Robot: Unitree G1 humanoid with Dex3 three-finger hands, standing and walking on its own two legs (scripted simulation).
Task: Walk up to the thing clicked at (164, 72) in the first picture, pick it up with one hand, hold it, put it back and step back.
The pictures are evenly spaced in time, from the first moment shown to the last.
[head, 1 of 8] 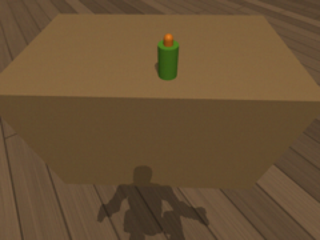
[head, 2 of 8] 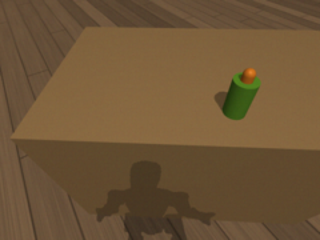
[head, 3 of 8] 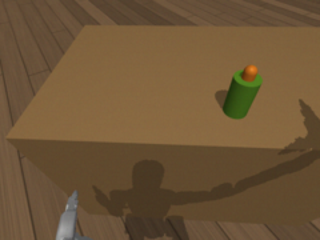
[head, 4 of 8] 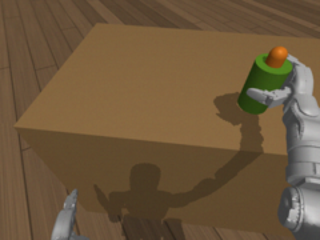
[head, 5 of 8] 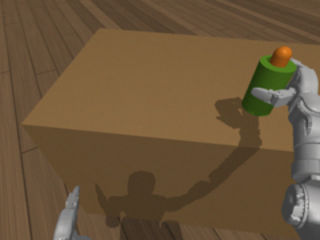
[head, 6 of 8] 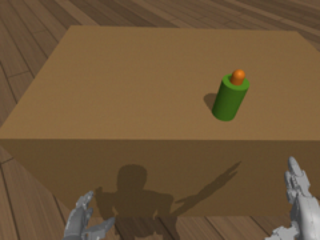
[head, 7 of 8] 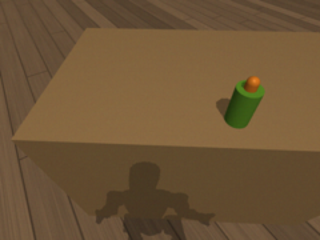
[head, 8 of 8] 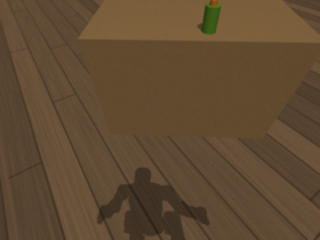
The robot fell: no
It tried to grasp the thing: yes
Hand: right
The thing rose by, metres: 0.23
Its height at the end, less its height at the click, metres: +0.00
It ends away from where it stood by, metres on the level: 0.03
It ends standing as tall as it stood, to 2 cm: yes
